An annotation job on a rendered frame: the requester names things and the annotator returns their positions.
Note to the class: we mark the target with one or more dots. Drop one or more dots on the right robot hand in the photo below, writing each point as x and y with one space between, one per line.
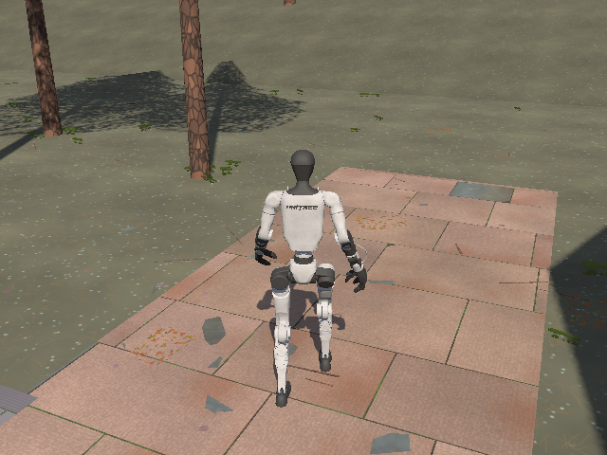
361 277

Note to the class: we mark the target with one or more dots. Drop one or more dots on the left robot upper arm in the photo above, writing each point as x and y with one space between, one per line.
273 201

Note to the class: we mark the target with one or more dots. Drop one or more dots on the robot left thigh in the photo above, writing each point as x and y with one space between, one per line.
280 284

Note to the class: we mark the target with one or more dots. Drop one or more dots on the right robot forearm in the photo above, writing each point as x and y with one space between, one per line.
351 254

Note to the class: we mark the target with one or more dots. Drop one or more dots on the left robot forearm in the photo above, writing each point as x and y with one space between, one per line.
260 245

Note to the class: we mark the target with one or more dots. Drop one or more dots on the robot thigh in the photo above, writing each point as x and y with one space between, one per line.
280 284
325 277

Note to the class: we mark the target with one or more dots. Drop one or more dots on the left robot hand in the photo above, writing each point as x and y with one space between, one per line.
263 261

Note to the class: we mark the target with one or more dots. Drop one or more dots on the right robot upper arm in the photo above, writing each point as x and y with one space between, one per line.
332 200

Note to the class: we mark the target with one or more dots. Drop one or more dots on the robot right thigh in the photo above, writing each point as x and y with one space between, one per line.
325 277

